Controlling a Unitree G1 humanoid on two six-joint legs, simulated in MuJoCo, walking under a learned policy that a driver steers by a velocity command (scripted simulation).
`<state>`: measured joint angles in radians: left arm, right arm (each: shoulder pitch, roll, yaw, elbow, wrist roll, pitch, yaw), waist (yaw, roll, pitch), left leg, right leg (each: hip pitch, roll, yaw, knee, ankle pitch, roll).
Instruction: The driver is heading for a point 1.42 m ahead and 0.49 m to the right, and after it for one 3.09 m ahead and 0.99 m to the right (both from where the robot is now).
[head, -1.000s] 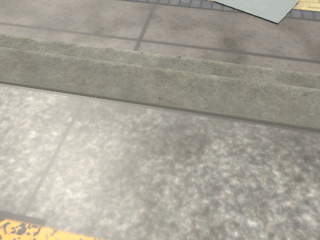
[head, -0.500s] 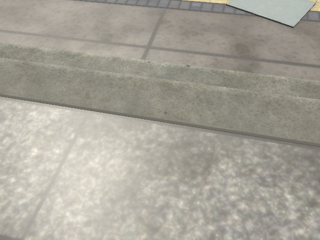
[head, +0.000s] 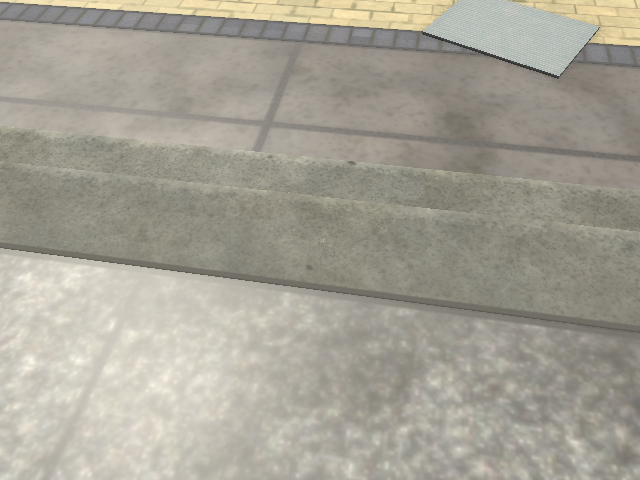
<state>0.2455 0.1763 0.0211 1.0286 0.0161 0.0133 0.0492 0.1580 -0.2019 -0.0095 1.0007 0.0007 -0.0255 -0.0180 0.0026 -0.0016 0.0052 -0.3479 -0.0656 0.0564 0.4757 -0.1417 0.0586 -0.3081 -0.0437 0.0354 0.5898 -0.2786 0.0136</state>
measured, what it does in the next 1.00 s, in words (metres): walks ahead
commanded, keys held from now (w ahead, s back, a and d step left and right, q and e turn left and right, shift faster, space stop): no key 0.50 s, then w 0.38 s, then no key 0.04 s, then e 0.08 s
